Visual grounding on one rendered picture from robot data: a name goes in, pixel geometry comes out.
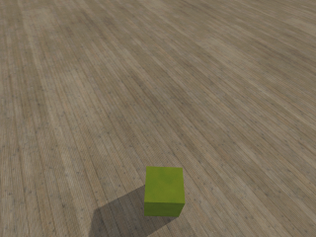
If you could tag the carton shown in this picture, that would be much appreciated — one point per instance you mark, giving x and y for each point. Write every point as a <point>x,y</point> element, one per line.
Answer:
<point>164,191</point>

